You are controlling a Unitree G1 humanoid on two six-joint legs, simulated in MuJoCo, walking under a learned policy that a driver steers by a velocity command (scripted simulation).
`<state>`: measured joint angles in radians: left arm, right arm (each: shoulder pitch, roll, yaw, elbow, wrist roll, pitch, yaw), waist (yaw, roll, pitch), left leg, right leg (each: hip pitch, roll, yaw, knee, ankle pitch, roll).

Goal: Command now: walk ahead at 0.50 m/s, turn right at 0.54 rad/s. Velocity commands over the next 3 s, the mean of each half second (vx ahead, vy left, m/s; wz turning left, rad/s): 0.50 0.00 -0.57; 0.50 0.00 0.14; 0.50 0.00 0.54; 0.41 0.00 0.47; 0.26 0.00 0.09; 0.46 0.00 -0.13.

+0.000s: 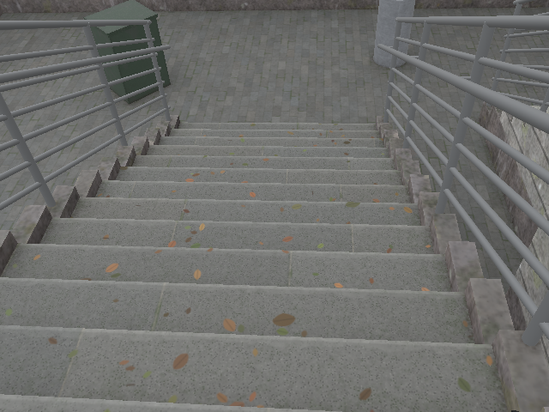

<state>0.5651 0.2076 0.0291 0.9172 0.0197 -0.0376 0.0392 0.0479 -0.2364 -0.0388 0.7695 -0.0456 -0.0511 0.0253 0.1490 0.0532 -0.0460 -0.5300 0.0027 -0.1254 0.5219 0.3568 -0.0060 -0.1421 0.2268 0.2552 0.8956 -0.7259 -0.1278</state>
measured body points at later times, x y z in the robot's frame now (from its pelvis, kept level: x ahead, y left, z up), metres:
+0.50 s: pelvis +0.25 +0.03 -0.13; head +0.25 +0.04 +0.32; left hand +0.46 +0.24 -0.25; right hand +0.08 -0.20 -0.25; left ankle +0.16 +0.13 -0.84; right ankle +0.34 -0.16 -0.77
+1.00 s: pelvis +0.50 -0.11 -0.28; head +0.52 -0.12 +0.17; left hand +0.53 +0.14 -0.42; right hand +0.53 -0.38 -0.42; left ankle +0.59 +0.01 -0.91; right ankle +0.48 -0.20 -1.00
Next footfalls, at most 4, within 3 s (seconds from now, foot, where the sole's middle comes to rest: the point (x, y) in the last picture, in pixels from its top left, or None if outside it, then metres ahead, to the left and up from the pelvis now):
0.08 left None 0.20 0.13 -0.87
0.74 right None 0.52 -0.21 -1.04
1.36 left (321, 378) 0.84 0.06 -1.20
2.02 right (371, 325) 1.17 -0.12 -1.37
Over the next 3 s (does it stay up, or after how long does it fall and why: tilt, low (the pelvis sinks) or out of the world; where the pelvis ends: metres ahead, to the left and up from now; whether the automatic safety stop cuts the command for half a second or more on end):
stays up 1.28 0.08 -0.63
